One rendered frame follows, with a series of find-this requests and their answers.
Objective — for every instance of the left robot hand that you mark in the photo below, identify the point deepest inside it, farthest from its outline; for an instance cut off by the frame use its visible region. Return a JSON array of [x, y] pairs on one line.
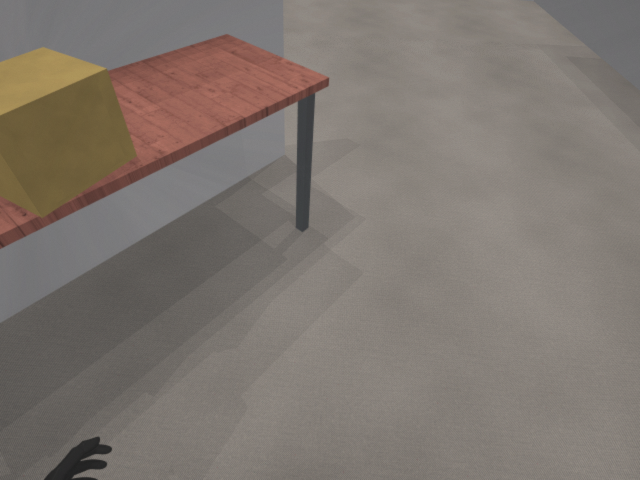
[[72, 464]]

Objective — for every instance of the carton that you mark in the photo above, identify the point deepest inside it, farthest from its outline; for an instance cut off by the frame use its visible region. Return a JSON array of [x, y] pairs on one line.
[[61, 129]]

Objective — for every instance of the table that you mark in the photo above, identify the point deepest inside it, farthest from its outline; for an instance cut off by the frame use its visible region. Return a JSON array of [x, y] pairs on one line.
[[182, 101]]

